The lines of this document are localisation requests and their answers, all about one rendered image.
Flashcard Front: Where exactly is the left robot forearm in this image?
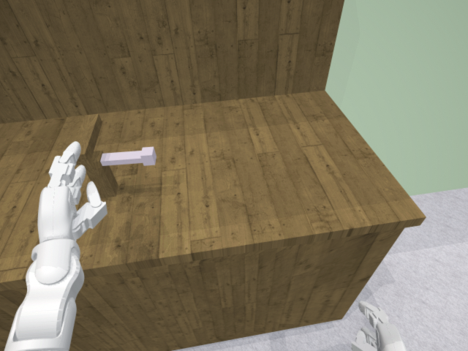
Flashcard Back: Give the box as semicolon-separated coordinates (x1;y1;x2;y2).
4;238;84;351

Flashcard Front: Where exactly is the right robot hand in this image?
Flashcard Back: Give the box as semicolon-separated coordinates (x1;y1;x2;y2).
352;301;407;351

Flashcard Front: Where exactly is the tap lever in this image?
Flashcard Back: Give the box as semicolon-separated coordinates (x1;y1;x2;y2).
100;147;156;166

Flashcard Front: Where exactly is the left robot hand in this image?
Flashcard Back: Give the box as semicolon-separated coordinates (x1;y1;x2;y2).
37;141;107;243

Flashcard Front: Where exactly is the counter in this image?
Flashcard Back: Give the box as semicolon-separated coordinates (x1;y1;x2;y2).
0;0;426;351

